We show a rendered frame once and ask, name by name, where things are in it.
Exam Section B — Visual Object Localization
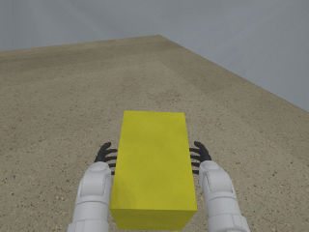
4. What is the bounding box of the robot right hand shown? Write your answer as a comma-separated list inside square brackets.
[189, 141, 211, 175]

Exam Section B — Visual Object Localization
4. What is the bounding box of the carton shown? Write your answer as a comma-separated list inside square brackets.
[109, 110, 198, 231]

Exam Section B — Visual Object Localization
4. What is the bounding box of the right robot forearm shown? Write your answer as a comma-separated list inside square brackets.
[199, 160, 251, 232]

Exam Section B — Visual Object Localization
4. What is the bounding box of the robot left hand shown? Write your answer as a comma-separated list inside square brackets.
[94, 142, 118, 175]

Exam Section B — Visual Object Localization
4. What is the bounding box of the left robot forearm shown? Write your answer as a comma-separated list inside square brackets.
[67, 161, 111, 232]

